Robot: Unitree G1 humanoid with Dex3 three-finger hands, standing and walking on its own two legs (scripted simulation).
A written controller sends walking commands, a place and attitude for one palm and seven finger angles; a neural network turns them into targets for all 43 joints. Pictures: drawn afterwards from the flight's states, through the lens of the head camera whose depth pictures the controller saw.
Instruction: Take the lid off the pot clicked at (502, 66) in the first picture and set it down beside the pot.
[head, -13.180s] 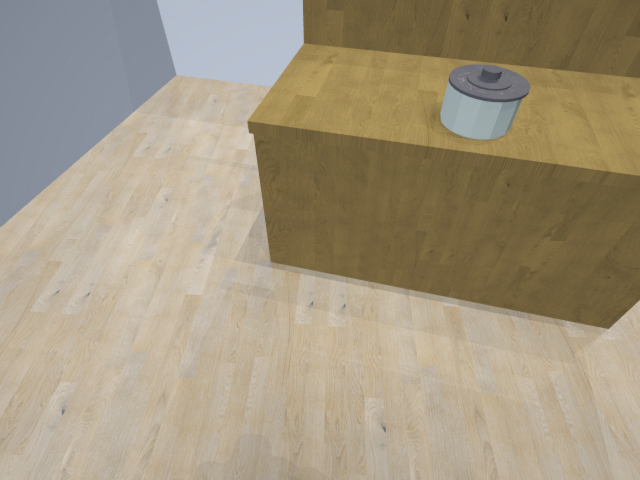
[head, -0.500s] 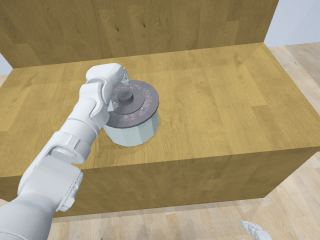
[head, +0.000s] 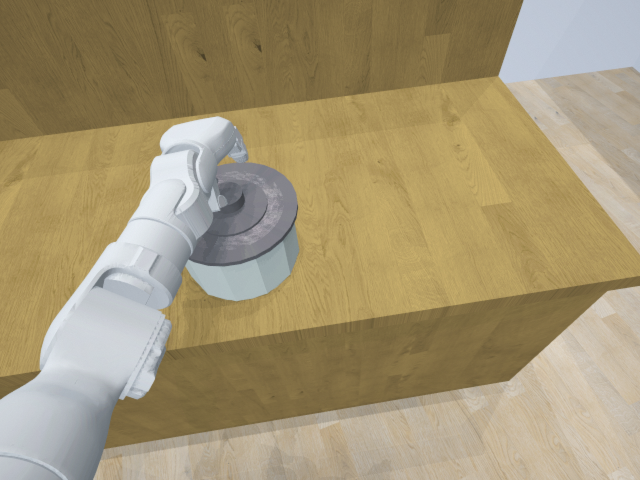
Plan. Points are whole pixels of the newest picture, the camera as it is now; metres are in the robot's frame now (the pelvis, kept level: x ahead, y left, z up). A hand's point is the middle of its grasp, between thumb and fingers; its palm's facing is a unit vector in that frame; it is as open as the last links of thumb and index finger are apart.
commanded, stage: move the open hand above the knob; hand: left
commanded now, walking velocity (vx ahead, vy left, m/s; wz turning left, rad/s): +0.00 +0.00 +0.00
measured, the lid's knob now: (227, 197) +0.51 +0.12 +0.05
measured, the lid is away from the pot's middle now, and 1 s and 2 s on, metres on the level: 0.00 0.00 0.00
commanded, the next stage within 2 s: lower the open fingers around the knob in 0.40 s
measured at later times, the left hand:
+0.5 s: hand (207, 184) +0.46 +0.13 +0.12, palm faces -0.26 -0.10 -0.96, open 10.3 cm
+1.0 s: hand (220, 196) +0.47 +0.12 +0.09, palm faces -0.31 -0.09 -0.95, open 10.3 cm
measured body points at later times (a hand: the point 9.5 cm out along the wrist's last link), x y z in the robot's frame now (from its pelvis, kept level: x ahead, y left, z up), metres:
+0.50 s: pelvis -0.01 +0.00 +0.00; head +0.03 -0.03 +0.45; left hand +0.47 +0.13 +0.17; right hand +0.11 -0.25 -0.14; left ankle +0.01 +0.10 -0.74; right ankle -0.06 -0.12 -0.74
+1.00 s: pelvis -0.01 +0.00 +0.00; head +0.05 -0.02 +0.44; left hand +0.48 +0.12 +0.14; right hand +0.05 -0.26 -0.15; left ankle +0.01 +0.10 -0.74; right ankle -0.06 -0.12 -0.74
